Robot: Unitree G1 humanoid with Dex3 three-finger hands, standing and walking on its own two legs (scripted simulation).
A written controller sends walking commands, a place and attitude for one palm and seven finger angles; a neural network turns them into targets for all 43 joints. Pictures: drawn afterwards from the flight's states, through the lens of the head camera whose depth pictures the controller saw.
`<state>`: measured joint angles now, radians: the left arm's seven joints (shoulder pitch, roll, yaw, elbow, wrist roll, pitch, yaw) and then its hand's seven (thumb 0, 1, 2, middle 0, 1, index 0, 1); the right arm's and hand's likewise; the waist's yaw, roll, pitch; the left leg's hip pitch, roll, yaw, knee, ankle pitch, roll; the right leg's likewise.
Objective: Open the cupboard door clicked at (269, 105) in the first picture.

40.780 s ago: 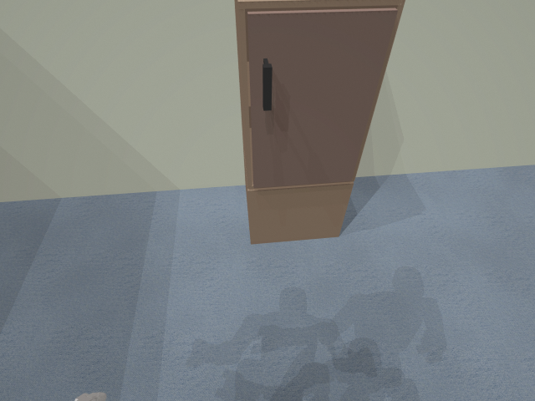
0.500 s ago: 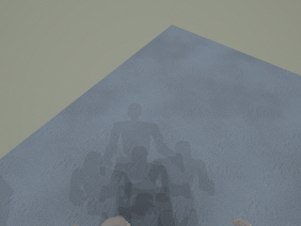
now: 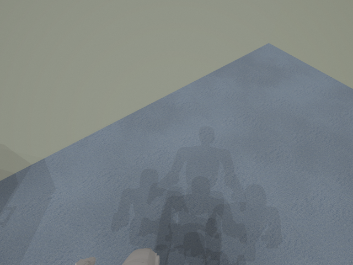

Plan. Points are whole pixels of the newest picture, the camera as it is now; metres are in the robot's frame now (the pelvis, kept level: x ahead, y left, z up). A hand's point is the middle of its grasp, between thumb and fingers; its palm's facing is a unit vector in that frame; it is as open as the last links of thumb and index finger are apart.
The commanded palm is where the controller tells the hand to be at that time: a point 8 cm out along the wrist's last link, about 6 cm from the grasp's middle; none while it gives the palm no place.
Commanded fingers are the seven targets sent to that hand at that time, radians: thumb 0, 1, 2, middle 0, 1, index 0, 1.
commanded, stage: turn to face it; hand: left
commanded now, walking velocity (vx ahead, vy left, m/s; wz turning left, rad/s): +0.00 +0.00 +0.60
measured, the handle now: out of the picture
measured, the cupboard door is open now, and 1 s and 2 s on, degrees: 47 47 47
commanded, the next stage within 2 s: none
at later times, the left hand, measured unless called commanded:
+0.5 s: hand out of the picture +0.05 +0.21 -0.16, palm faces +0.32 -0.90 -0.30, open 7.4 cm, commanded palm none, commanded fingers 0.00 0.90 0.90 -0.20 -0.30 -0.20 -0.30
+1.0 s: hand out of the picture -0.01 +0.20 -0.17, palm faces +0.61 -0.76 -0.25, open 7.4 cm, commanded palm none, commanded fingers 0.00 0.90 0.90 -0.20 -0.30 -0.20 -0.30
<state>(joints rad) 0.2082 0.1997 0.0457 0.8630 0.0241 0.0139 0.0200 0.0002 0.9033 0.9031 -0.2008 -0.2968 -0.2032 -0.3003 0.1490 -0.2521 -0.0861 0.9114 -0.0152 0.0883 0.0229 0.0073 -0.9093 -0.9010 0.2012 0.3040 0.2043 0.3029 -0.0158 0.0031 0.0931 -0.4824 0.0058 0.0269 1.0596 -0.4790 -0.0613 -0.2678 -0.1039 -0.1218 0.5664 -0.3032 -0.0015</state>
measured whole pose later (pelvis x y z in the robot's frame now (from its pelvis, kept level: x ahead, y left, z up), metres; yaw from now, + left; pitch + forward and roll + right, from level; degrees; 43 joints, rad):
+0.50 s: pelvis +0.02 -0.03 -0.01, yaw +18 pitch +2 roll +1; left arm 0.17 0.25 0.07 0.85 0.02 0.02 0.01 0.00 0.90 0.90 -0.20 -0.30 -0.20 -0.30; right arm 0.17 -0.24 -0.08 0.90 -0.02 0.07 0.01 0.00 -0.90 -0.90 0.20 0.30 0.21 0.30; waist -0.01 0.01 0.08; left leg -0.40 -0.02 -0.10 0.67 -0.36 -0.03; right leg -0.31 -0.05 -0.04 0.59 -0.31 0.02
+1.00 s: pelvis +0.04 -0.03 +0.00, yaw +37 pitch +1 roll -1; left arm 0.15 0.25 0.08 0.88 0.01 0.06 0.00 0.00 0.91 0.90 -0.20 -0.30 -0.20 -0.30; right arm 0.15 -0.22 -0.05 0.89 -0.03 0.05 0.00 0.00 -0.91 -0.90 0.20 0.30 0.21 0.30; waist 0.00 -0.02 0.11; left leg -0.32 -0.01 -0.06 0.55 -0.25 0.00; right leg -0.44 -0.06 -0.03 0.92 -0.46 0.08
